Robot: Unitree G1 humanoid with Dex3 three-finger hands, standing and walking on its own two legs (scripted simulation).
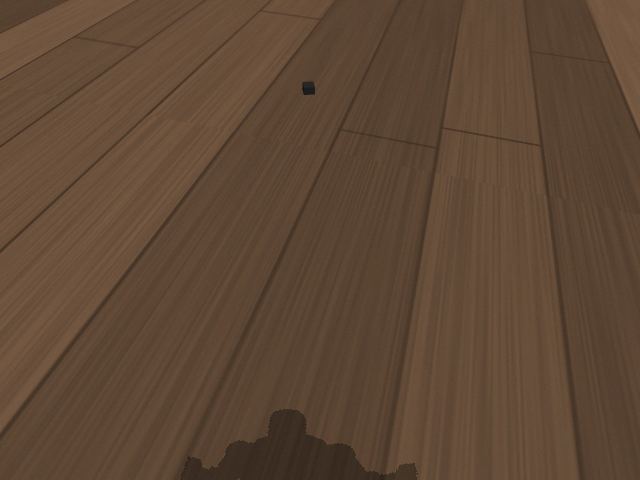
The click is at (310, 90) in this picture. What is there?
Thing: small box
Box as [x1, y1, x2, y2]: [302, 81, 314, 94]
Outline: 312,81 302,82 304,94 314,93 314,85
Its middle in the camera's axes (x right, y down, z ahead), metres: -0.06 -0.92 +2.42
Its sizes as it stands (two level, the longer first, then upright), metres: 0.074 0.068 0.046
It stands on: the floor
